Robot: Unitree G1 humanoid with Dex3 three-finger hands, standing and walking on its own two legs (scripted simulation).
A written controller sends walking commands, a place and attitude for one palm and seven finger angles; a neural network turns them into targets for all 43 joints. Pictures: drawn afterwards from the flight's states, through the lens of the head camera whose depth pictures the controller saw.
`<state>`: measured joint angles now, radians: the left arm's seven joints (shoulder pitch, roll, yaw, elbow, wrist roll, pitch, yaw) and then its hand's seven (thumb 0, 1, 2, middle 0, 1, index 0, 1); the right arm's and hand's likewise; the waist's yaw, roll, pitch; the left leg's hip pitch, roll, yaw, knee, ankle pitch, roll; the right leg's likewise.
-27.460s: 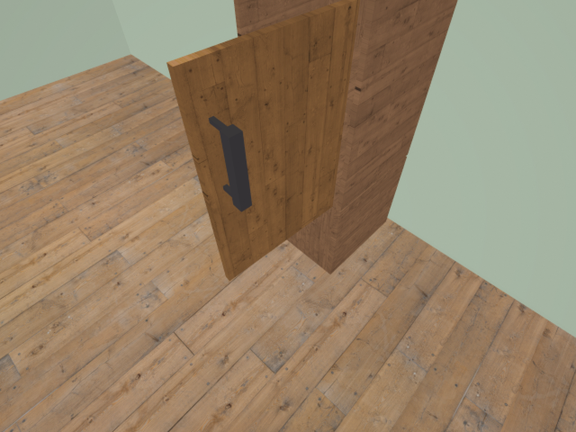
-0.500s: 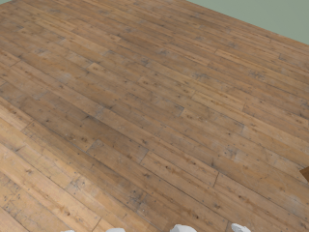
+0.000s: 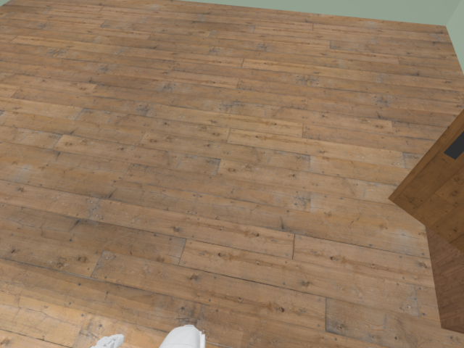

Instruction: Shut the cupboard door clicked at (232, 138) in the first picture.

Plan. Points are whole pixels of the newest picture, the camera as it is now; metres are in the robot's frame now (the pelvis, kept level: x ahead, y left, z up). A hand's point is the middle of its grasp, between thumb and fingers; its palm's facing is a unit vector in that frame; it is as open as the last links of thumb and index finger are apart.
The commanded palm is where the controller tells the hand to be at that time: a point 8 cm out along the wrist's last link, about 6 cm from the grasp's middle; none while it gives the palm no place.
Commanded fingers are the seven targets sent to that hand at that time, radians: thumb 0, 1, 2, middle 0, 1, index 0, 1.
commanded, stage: turn to face it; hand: left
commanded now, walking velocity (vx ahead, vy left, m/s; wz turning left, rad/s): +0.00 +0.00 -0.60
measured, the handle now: out of the picture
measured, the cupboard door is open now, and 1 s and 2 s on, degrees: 55 55 55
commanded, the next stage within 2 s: take the last steps up to it in 1.28 s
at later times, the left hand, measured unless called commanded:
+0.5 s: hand (155, 303) +0.21 +0.18 -0.16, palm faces -0.31 -0.92 -0.25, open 7.4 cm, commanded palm none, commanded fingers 0.00 0.90 0.90 -0.20 -0.30 -0.20 -0.30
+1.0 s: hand (174, 287) +0.25 +0.15 -0.17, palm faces -0.52 -0.83 -0.20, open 7.4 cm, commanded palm none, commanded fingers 0.00 0.90 0.90 -0.20 -0.30 -0.20 -0.30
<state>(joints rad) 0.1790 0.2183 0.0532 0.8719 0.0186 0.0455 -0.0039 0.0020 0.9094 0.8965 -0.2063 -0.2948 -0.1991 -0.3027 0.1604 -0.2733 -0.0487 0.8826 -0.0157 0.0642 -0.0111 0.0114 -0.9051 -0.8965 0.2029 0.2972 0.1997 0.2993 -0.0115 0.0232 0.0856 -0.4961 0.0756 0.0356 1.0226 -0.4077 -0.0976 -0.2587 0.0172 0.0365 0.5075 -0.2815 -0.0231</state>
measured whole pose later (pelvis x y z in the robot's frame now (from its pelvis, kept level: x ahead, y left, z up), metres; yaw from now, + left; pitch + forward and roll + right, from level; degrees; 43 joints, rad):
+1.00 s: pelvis +0.06 +0.02 +0.00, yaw -35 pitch +1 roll -2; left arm 0.17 0.27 0.09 0.91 0.02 0.08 -0.03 0.01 0.91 0.90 -0.21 -0.29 -0.20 -0.30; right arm 0.19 -0.21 0.00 0.86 -0.03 0.01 -0.02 0.01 -0.90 -0.90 0.21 0.30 0.20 0.30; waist 0.01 -0.04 0.07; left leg -0.29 0.10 0.11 0.55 -0.29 0.00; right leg -0.47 0.02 0.01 1.08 -0.49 0.04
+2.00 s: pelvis +0.08 -0.15 -0.02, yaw -54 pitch +1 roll -1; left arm 0.11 0.23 0.07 0.98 0.02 -0.01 -0.04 0.00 0.91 0.90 -0.20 -0.29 -0.19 -0.30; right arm 0.40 -0.22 -0.04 1.09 -0.02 0.02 -0.01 0.01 -0.90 -0.90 0.21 0.30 0.20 0.30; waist -0.06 0.03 0.08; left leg -0.20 0.21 0.10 0.80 -0.53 -0.07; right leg -0.38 -0.03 -0.10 0.60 -0.22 -0.01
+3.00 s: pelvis +0.15 -0.22 -0.02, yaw -55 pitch +0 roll +0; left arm 0.28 0.21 0.02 0.88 0.02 0.02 0.06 0.00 0.91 0.90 -0.21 -0.29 -0.20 -0.30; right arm 0.18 -0.18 -0.04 0.89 -0.02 0.03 -0.01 0.01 -0.91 -0.90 0.20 0.30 0.20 0.30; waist 0.01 -0.01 0.04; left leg -0.29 0.00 0.02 0.69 -0.38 0.01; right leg -0.23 -0.05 -0.01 0.66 -0.42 0.03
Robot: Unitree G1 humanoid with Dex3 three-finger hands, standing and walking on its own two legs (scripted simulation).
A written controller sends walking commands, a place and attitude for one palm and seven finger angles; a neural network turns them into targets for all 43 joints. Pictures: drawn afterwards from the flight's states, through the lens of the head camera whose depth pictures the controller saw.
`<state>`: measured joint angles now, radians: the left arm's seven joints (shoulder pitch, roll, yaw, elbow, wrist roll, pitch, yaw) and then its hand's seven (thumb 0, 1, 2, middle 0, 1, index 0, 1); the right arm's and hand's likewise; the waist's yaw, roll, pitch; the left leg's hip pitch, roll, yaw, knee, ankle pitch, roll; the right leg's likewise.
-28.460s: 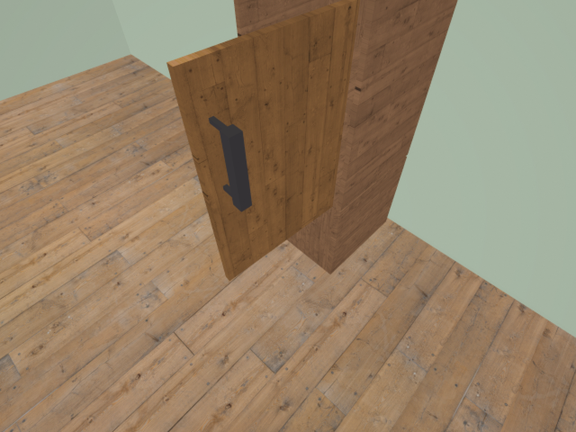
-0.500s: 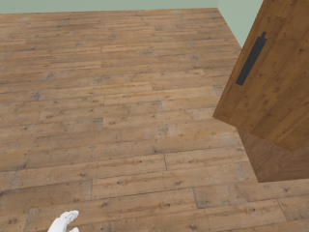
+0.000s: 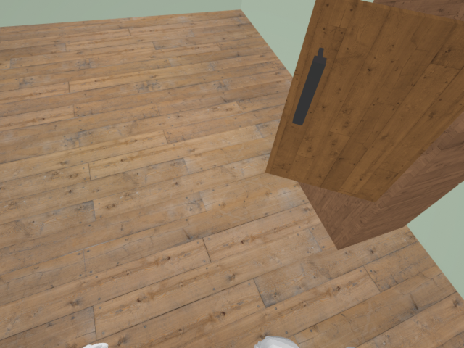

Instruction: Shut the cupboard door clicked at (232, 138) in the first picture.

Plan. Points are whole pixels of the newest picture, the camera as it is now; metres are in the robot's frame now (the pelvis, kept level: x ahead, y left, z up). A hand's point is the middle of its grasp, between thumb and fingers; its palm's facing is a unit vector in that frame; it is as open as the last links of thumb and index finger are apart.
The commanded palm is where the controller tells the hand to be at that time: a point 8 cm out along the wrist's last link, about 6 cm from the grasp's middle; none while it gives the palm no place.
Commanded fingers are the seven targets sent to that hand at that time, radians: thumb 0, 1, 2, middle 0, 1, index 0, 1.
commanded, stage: turn to face it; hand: left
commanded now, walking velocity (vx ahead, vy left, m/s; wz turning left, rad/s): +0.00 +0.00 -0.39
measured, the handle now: (308, 87) +0.68 -0.14 +0.06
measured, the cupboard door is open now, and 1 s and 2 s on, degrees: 55 55 55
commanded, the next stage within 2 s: take the last steps up to it in 0.28 s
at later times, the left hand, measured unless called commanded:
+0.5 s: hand out of the picture +0.13 +0.14 -0.16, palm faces -0.16 -0.96 -0.22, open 7.4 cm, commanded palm none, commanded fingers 0.00 0.90 0.90 -0.20 -0.30 -0.20 -0.30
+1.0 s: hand (225, 274) +0.29 +0.02 -0.17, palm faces -0.36 -0.91 -0.21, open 7.4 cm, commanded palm none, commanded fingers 0.00 0.90 0.90 -0.20 -0.30 -0.20 -0.30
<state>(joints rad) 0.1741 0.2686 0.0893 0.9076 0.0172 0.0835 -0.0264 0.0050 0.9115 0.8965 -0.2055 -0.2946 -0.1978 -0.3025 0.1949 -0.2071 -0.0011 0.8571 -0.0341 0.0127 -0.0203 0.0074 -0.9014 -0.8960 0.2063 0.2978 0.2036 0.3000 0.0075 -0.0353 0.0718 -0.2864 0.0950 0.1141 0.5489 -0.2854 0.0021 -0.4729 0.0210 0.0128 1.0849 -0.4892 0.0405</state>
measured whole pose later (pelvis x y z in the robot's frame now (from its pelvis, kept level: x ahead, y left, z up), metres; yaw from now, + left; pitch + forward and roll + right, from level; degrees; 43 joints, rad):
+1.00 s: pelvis +0.11 -0.13 -0.02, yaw -19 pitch +1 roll -1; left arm 0.11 0.23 0.07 0.98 0.02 -0.01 -0.04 0.00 0.91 0.90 -0.20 -0.29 -0.19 -0.30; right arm 0.40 -0.22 -0.04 1.09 -0.02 0.02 -0.01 0.01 -0.90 -0.90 0.21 0.30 0.20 0.30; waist -0.06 0.03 0.08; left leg -0.20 0.21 0.10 0.80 -0.53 -0.07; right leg -0.38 -0.03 -0.10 0.60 -0.22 -0.01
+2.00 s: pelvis +0.21 -0.14 -0.02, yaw -20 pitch +0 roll +0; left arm 0.28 0.21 0.02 0.88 0.02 0.02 0.06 0.00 0.91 0.90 -0.21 -0.29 -0.20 -0.30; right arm 0.18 -0.18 -0.04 0.89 -0.02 0.03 -0.01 0.01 -0.91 -0.90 0.20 0.30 0.20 0.30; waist 0.01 -0.01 0.04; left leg -0.29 0.00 0.02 0.69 -0.38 0.01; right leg -0.23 -0.05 -0.01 0.66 -0.42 0.03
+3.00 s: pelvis +0.14 -0.09 +0.00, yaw -20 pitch -2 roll +0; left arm 0.35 0.16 -0.01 1.07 0.02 0.01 0.04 0.00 0.91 0.90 -0.20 -0.29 -0.20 -0.30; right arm 0.24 -0.16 -0.03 1.09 -0.01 0.02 0.00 0.01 -0.91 -0.90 0.20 0.30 0.20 0.30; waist 0.00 -0.01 0.01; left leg -0.30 -0.03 0.05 0.48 -0.16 0.05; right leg -0.25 -0.06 0.04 0.48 -0.21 0.06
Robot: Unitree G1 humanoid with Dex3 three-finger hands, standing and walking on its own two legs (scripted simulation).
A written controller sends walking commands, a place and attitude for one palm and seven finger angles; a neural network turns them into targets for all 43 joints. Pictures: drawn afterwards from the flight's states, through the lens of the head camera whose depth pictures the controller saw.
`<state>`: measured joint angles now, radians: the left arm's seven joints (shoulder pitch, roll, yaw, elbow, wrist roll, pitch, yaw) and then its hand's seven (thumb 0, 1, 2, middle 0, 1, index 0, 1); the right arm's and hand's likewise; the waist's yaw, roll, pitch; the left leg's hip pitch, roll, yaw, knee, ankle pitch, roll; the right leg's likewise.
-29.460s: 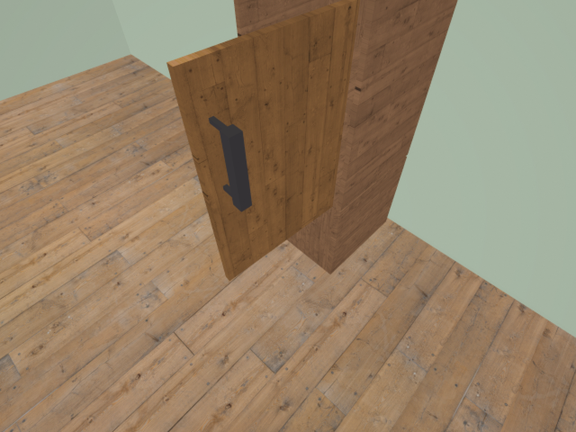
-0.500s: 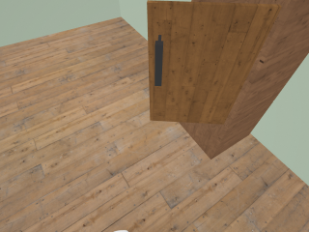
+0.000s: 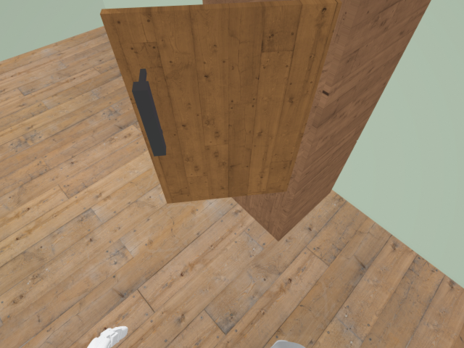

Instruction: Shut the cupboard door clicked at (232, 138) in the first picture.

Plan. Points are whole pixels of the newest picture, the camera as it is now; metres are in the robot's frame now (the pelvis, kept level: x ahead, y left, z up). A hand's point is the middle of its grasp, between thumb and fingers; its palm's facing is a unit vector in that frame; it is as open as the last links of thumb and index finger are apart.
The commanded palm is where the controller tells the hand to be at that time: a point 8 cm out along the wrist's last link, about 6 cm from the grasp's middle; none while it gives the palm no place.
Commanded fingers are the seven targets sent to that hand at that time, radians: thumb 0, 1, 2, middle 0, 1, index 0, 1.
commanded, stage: take the last steps up to it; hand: left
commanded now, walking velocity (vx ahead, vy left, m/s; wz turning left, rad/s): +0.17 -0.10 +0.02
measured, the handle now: (152, 114) +0.54 +0.17 +0.08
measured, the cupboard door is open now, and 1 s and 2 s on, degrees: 55 55 55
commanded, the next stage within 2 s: come to a stop and stand still in 0.08 s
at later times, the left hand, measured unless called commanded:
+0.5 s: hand out of the picture +0.13 +0.14 -0.16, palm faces +0.08 -0.97 -0.24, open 7.3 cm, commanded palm none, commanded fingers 0.00 0.90 0.90 -0.20 -0.30 -0.20 -0.30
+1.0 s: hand (126, 342) +0.16 +0.21 -0.16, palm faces +0.03 -0.96 -0.26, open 7.4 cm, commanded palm none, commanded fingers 0.00 0.90 0.90 -0.20 -0.30 -0.20 -0.30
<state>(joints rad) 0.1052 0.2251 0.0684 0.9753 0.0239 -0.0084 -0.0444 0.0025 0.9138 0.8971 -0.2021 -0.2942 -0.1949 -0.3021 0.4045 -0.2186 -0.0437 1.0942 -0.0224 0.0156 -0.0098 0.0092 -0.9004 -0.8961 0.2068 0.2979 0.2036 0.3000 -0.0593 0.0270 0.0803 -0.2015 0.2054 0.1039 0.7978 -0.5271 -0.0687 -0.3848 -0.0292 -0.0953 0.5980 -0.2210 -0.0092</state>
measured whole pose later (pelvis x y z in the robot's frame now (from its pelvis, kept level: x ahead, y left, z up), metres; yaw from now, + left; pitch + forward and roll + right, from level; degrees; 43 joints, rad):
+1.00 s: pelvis +0.10 +0.01 +0.00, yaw -1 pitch +0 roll +0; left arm 0.28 0.21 0.02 0.88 0.02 0.02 0.06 0.00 0.91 0.90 -0.21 -0.29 -0.20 -0.30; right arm 0.18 -0.18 -0.04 0.89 -0.02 0.03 -0.01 0.01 -0.91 -0.90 0.20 0.30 0.20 0.30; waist 0.01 -0.01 0.04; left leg -0.29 0.00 0.02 0.69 -0.38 0.01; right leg -0.23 -0.05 -0.01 0.66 -0.42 0.03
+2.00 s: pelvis +0.02 +0.04 +0.01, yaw -1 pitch -2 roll +0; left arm 0.35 0.16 -0.01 1.07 0.02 0.01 0.04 0.00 0.91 0.90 -0.20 -0.29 -0.20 -0.30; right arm 0.24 -0.16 -0.03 1.09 -0.01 0.02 0.00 0.01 -0.91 -0.90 0.20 0.30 0.20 0.30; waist 0.00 -0.01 0.01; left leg -0.30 -0.03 0.05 0.48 -0.16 0.05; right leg -0.25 -0.06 0.04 0.48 -0.21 0.06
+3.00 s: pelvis +0.07 +0.01 +0.02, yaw +1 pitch +0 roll +0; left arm 0.35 0.16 0.02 1.09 0.02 0.01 0.03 0.00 0.91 0.90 -0.20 -0.29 -0.20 -0.30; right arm 0.28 -0.13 -0.03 1.13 -0.02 0.02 -0.01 0.01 -0.91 -0.90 0.20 0.30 0.20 0.30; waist -0.01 -0.01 0.01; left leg -0.27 -0.01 -0.01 0.50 -0.23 0.01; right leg -0.20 -0.04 -0.03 0.49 -0.29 0.03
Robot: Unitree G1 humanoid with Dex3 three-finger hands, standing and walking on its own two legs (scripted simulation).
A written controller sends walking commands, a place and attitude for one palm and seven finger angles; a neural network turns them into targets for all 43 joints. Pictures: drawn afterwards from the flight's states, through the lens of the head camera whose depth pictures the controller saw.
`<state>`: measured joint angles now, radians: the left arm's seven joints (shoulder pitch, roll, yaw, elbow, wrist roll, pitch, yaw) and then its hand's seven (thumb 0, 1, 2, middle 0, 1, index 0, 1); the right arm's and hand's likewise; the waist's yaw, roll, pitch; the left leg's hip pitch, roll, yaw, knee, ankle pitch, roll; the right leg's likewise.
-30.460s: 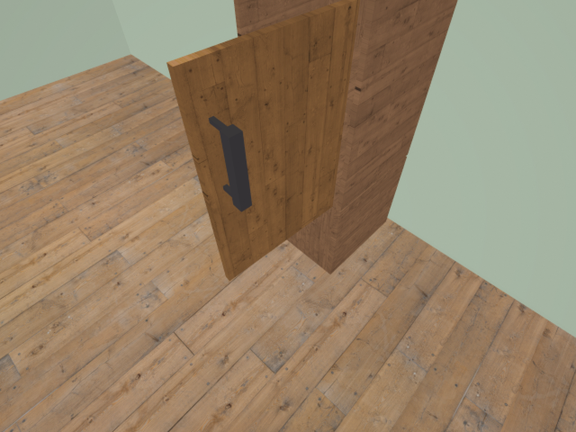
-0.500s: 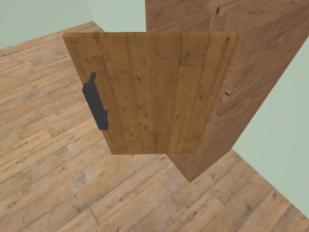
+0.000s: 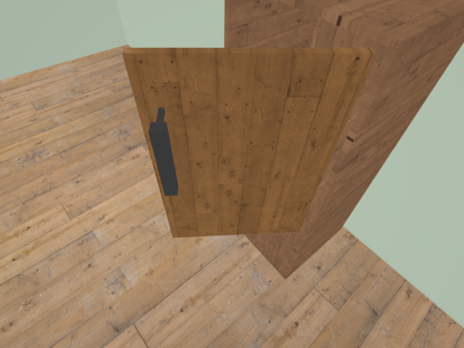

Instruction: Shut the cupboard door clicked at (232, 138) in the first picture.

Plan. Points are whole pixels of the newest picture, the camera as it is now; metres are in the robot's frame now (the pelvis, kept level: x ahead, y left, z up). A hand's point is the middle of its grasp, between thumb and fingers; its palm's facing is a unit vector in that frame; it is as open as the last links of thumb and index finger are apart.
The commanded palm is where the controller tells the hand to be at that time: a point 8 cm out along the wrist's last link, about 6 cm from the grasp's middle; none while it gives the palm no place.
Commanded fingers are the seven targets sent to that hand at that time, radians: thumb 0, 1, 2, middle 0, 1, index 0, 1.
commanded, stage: come to a stop and stand still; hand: left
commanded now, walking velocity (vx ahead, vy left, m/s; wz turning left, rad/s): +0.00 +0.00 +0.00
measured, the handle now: (166, 153) +0.44 +0.17 +0.08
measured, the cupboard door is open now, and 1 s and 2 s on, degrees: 55 55 55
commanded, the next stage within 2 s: look again from close up in 1.00 s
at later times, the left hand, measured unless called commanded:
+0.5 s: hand out of the picture -0.05 +0.25 -0.16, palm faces -0.02 -0.97 -0.25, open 7.4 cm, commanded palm none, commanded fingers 0.00 0.90 0.90 -0.20 -0.30 -0.20 -0.30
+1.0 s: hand out of the picture -0.09 +0.20 -0.16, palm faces +0.01 -0.98 -0.19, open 7.4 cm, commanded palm none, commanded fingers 0.00 0.90 0.90 -0.20 -0.30 -0.20 -0.30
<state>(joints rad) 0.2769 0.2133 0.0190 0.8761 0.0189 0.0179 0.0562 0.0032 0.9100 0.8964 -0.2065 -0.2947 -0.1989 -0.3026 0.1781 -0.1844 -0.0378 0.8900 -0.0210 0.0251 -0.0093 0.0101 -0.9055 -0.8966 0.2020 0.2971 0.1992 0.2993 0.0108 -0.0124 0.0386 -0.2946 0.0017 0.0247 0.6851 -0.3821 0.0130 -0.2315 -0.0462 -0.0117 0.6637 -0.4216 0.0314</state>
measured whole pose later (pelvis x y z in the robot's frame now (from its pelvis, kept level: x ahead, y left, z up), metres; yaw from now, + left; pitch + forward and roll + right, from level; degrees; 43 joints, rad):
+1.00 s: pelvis -0.08 +0.02 +0.02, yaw -1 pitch -2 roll +0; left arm 0.35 0.16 -0.01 1.07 0.02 0.01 0.04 0.00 0.91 0.90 -0.20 -0.29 -0.20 -0.30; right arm 0.24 -0.16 -0.03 1.09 -0.01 0.02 0.00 0.01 -0.91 -0.90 0.20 0.30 0.20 0.30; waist 0.00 -0.01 0.01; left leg -0.30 -0.03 0.05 0.48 -0.16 0.05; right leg -0.25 -0.06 0.04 0.48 -0.21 0.06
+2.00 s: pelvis -0.03 +0.00 +0.02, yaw +2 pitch +0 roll +0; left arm 0.35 0.16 0.02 1.09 0.02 0.01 0.03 0.00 0.91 0.90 -0.20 -0.29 -0.20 -0.30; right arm 0.28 -0.13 -0.03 1.13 -0.02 0.02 -0.01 0.01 -0.91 -0.90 0.20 0.30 0.20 0.30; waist -0.01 -0.01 0.01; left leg -0.27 -0.01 -0.01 0.50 -0.23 0.01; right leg -0.20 -0.04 -0.03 0.49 -0.29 0.03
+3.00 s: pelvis +0.04 -0.06 +0.02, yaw +8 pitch -1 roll +0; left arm 0.27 0.15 0.01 1.01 0.02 -0.01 0.06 0.00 0.91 0.90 -0.21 -0.29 -0.20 -0.30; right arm 0.14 -0.16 -0.02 0.99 -0.01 0.01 -0.02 0.00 -0.91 -0.90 0.21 0.30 0.20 0.30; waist 0.01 0.01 0.06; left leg -0.25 0.02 0.10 0.54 -0.27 0.02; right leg -0.20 -0.02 -0.07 0.51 -0.29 -0.01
